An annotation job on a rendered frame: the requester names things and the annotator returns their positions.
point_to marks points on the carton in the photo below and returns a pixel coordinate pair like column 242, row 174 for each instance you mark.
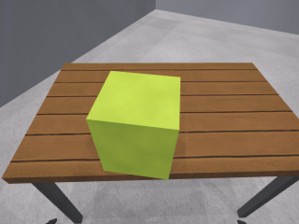
column 134, row 123

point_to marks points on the table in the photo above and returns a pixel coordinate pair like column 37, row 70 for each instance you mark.
column 232, row 123

